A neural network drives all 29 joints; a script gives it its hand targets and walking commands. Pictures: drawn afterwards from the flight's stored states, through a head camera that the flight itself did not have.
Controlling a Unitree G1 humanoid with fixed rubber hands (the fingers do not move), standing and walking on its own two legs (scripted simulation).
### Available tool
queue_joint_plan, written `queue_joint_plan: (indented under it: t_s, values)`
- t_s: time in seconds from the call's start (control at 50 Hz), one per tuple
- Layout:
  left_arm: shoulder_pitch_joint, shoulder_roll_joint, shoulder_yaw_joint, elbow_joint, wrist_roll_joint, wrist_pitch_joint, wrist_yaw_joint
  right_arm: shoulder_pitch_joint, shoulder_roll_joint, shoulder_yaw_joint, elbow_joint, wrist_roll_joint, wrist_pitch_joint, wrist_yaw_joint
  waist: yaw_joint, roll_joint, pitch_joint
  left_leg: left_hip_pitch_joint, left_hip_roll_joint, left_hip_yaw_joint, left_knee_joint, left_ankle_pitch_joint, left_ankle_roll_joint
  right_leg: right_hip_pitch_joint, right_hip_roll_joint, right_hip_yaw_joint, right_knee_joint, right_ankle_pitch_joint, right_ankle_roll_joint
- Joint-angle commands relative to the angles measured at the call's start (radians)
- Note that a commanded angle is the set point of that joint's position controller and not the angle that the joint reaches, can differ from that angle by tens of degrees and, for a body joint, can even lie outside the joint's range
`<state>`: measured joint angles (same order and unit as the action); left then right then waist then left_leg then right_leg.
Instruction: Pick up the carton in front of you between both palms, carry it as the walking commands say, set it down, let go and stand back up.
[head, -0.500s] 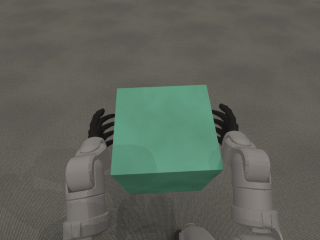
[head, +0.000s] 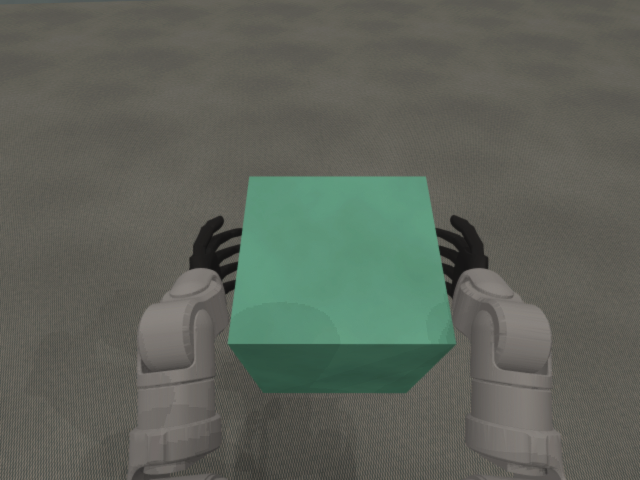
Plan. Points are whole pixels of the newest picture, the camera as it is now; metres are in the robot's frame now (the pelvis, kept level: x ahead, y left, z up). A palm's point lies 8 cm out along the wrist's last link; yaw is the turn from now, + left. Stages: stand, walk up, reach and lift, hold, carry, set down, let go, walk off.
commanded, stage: carry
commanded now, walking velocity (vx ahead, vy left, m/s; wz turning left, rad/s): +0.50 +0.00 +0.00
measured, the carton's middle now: (335, 296) +0.34 +0.01 +0.05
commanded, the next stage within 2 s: none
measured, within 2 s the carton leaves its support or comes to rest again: neither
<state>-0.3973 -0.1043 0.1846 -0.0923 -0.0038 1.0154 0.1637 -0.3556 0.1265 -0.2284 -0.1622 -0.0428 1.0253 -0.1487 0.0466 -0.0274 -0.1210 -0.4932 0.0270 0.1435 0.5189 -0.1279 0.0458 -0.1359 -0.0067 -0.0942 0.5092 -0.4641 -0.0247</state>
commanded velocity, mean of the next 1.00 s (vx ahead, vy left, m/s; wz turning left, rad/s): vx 0.07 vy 0.00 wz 0.00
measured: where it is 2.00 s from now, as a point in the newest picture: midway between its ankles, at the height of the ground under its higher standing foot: (326, 465)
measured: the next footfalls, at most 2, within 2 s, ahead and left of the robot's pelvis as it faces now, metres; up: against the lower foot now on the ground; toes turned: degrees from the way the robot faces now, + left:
right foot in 0.36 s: +0.37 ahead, -0.10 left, +0.00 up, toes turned +7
left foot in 0.58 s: +0.34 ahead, +0.11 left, +0.00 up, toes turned -1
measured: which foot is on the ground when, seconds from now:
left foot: down 0.00-0.36, up 0.38-0.56, down 0.58-1.00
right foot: down 0.00-0.02, up 0.04-0.34, down 0.36-1.00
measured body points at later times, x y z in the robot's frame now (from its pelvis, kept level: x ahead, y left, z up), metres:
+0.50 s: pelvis +0.29 -0.02 +0.01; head +0.28 -0.03 +0.46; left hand +0.53 +0.14 +0.09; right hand +0.54 -0.16 +0.09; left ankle +0.18 +0.09 -0.69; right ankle +0.34 -0.10 -0.72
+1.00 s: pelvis +0.37 +0.00 +0.01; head +0.33 +0.00 +0.46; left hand +0.62 +0.15 +0.09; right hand +0.62 -0.15 +0.09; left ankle +0.31 +0.11 -0.72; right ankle +0.34 -0.10 -0.72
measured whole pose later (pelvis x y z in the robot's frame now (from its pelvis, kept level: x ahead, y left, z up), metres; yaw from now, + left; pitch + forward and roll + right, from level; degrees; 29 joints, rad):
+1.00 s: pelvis +0.37 +0.00 +0.01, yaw +0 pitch +4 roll +0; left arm -0.02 -0.13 0.06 -0.40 0.06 1.19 0.12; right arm 0.00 0.13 -0.06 -0.43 -0.08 1.19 -0.12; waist 0.00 0.01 -0.18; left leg -0.23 0.05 0.14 0.54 -0.38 0.00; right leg -0.29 -0.06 -0.18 0.57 -0.34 -0.01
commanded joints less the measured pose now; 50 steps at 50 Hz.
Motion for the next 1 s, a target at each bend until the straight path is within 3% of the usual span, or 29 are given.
queue_joint_plan:
  t_s: [0.0,0.02,0.06,0.1,0.12,0.14,0.18,0.2,0.24,0.28,0.32,0.34,0.36,0.38,0.4,0.42,0.46,0.48,0.54,0.58,0.62,0.66,0.7,0.72,0.78,0.84,0.9,0.94,0.98]
  values:
    - [-0.498,-0.703,-0.653,-0.223,-0.214,0.022,-0.049,-0.35,0.637,0.57,-0.028,0.132,0.015,0.006,-0.081,0.342,-0.376,0.678,0.321,-0.535,-0.183,-0.033,0.103,-0.403,-0.022,-0.027,0.495,0.22,0.028]
    - [-0.452,-0.715,-0.658,-0.16,-0.214,0.047,-0.044,-0.328,0.645,0.583,-0.026,0.151,0.025,0.009,-0.073,0.416,-0.376,0.795,0.392,-0.685,-0.216,0.112,0.196,-0.605,0.042,0.029,0.659,-0.039,0.037]
    - [-0.429,-0.787,-0.651,-0.198,-0.223,0.047,-0.056,-0.369,0.707,0.652,-0.162,0.174,0.02,0.019,-0.076,0.165,-0.348,0.755,0.365,-0.562,-0.165,0.313,0.15,-0.634,-0.033,0.073,0.668,-0.007,0.01]
    - [-0.322,-0.833,-0.64,-0.23,-0.201,0.048,-0.064,-0.366,0.794,0.734,-0.246,0.251,0.029,0.05,-0.068,0.072,-0.321,0.754,0.342,-0.43,-0.196,0.414,0.122,-0.639,-0.066,0.088,0.553,0.078,0.022]
    - [-0.261,-0.852,-0.681,-0.245,-0.183,0.047,-0.071,-0.334,0.841,0.769,-0.279,0.267,0.031,0.071,-0.072,0.065,-0.32,0.709,0.308,-0.334,-0.218,0.406,0.093,-0.58,-0.075,0.065,0.479,0.103,0.035]
    - [-0.265,-0.881,-0.704,-0.326,-0.191,0.044,-0.081,-0.313,0.865,0.787,-0.302,0.294,0.028,0.091,-0.073,0.167,-0.306,0.691,0.287,-0.304,-0.258,0.369,0.089,-0.559,-0.065,0.025,0.425,0.126,0.039]
    - [-0.129,-0.853,-0.732,-0.393,-0.168,0.047,-0.088,-0.196,0.862,0.796,-0.319,0.297,0.049,0.114,-0.057,0.172,-0.268,0.627,0.229,-0.153,-0.233,0.517,0.059,-0.49,-0.04,-0.015,0.295,0.209,0.039]
    - [-0.113,-0.903,-0.738,-0.396,-0.193,0.05,-0.097,-0.239,0.862,0.824,-0.449,0.305,0.044,0.123,-0.064,0.135,-0.264,0.632,0.191,-0.118,-0.219,0.613,0.053,-0.458,-0.017,-0.045,0.232,0.236,0.046]
    - [-0.041,-0.884,-0.753,-0.432,-0.18,0.074,-0.094,-0.106,0.82,0.802,-0.418,0.286,0.071,0.129,-0.066,0.212,-0.243,0.577,0.173,-0.027,-0.202,0.713,0.027,-0.363,0.003,-0.09,0.092,0.379,0.063]
    - [0.026,-0.834,-0.764,-0.491,-0.194,0.098,-0.105,-0.064,0.775,0.812,-0.478,0.283,0.093,0.127,-0.069,0.22,-0.22,0.635,0.147,0.028,-0.119,0.789,0.005,-0.334,0.057,-0.161,-0.002,0.463,0.053]
    - [0.038,-0.811,-0.773,-0.516,-0.199,0.125,-0.117,0.024,0.767,0.81,-0.455,0.274,0.109,0.129,-0.044,0.198,-0.243,0.482,0.124,0.022,0.023,0.576,-0.09,-0.011,-0.012,-0.096,-0.212,0.68,0.042]
    - [0.051,-0.798,-0.759,-0.542,-0.185,0.137,-0.124,0.028,0.725,0.802,-0.47,0.257,0.125,0.129,-0.044,0.1,-0.235,0.335,0.115,0.038,0.071,0.458,-0.097,0.142,-0.043,-0.094,-0.153,0.844,0.043]
    - [0.057,-0.772,-0.756,-0.515,-0.184,0.151,-0.133,0.018,0.714,0.808,-0.462,0.243,0.142,0.129,-0.039,-0.036,-0.284,0.111,0.069,0.01,0.258,0.156,-0.125,0.37,-0.237,0.074,-0.021,1.312,-0.051]
    - [0.109,-0.745,-0.74,-0.477,-0.193,0.162,-0.13,0.032,0.695,0.817,-0.465,0.266,0.158,0.131,-0.011,-0.201,-0.345,0.011,-0.005,-0.048,0.444,-0.418,-0.133,0.449,-0.412,0.294,-0.024,1.546,-0.183]
    - [0.109,-0.769,-0.752,-0.475,-0.203,0.166,-0.142,0.048,0.705,0.816,-0.445,0.255,0.167,0.134,-0.019,-0.129,-0.373,0.005,-0.005,-0.09,0.441,-0.503,-0.11,0.407,-0.414,0.307,-0.076,1.428,-0.228]
    - [0.084,-0.821,-0.754,-0.499,-0.227,0.162,-0.154,0.017,0.739,0.837,-0.482,0.251,0.162,0.139,-0.018,-0.102,-0.362,0.025,0.021,-0.128,0.463,-0.494,-0.098,0.324,-0.404,0.272,-0.122,1.306,-0.218]
    - [0.025,-0.866,-0.781,-0.512,-0.248,0.161,-0.177,-0.014,0.799,0.838,-0.454,0.276,0.156,0.15,-0.042,-0.052,-0.292,0.107,0.077,-0.132,0.207,-0.436,-0.073,0.16,-0.338,0.172,-0.202,0.902,-0.127]
    - [-0.015,-0.858,-0.77,-0.515,-0.257,0.156,-0.183,0.001,0.828,0.82,-0.423,0.256,0.156,0.151,-0.043,-0.121,-0.279,0.164,0.037,-0.102,0.126,-0.403,-0.08,0.093,-0.287,0.131,-0.214,0.779,-0.096]
    - [0.0,-0.891,-0.814,-0.506,-0.263,0.146,-0.196,0.006,0.821,0.817,-0.442,0.225,0.134,0.143,-0.052,-0.082,-0.267,0.293,0.018,-0.014,-0.114,-0.105,-0.076,0.027,-0.208,0.009,-0.123,0.569,-0.072]
    - [-0.02,-0.842,-0.809,-0.534,-0.251,0.145,-0.188,-0.001,0.809,0.804,-0.467,0.221,0.135,0.142,-0.041,-0.059,-0.238,0.355,0.094,-0.06,-0.177,0.038,-0.081,-0.056,-0.185,-0.009,-0.082,0.524,-0.022]
    - [-0.029,-0.803,-0.796,-0.498,-0.245,0.167,-0.17,-0.002,0.75,0.785,-0.415,0.214,0.147,0.129,-0.037,0.108,-0.188,0.293,0.172,-0.106,-0.057,0.301,-0.04,-0.055,-0.163,-0.003,-0.044,0.584,0.015]
    - [0.04,-0.742,-0.763,-0.474,-0.218,0.182,-0.153,0.02,0.733,0.78,-0.398,0.225,0.167,0.119,-0.044,0.021,-0.226,0.302,0.158,-0.102,-0.047,0.368,-0.044,-0.038,-0.142,-0.01,0.018,0.634,0.015]
    - [0.04,-0.75,-0.733,-0.454,-0.218,0.197,-0.143,0.048,0.707,0.77,-0.365,0.221,0.177,0.111,-0.046,0.1,-0.24,0.314,0.163,-0.104,-0.01,0.542,-0.042,-0.007,-0.15,-0.006,0.046,0.689,0.016]
    - [0.037,-0.729,-0.718,-0.444,-0.209,0.202,-0.14,0.002,0.699,0.764,-0.375,0.217,0.18,0.112,-0.04,0.066,-0.228,0.315,0.146,-0.087,-0.001,0.52,-0.052,-0.042,-0.152,-0.017,0.052,0.701,0.018]
    - [0.003,-0.723,-0.733,-0.469,-0.185,0.2,-0.128,-0.016,0.732,0.767,-0.364,0.227,0.187,0.116,-0.052,0.126,-0.18,0.312,0.15,-0.099,-0.024,0.61,-0.058,-0.058,-0.132,-0.017,0.064,0.664,0.024]
    - [0.014,-0.746,-0.74,-0.413,-0.198,0.199,-0.134,0.007,0.715,0.763,-0.364,0.215,0.183,0.116,-0.046,0.018,-0.179,0.279,0.139,-0.104,-0.015,0.438,-0.047,-0.042,-0.139,-0.019,0.049,0.663,0.026]
    - [0.01,-0.768,-0.723,-0.409,-0.198,0.178,-0.149,-0.046,0.727,0.806,-0.37,0.235,0.175,0.13,-0.035,0.038,-0.225,0.331,0.128,-0.079,0.011,0.401,-0.055,-0.043,-0.152,0.008,0.059,0.78,0.002]
    - [-0.025,-0.778,-0.745,-0.405,-0.196,0.16,-0.161,-0.051,0.737,0.798,-0.347,0.217,0.152,0.144,-0.044,-0.004,-0.21,0.287,0.135,-0.086,-0.006,0.354,-0.055,-0.011,-0.149,0.006,0.052,0.763,0.002]
    - [-0.059,-0.78,-0.766,-0.395,-0.205,0.134,-0.185,-0.073,0.74,0.799,-0.342,0.2,0.128,0.157,-0.043,0.021,-0.22,0.315,0.127,-0.084,-0.025,0.258,-0.051,-0.042,-0.155,0.011,0.033,0.622,0.003]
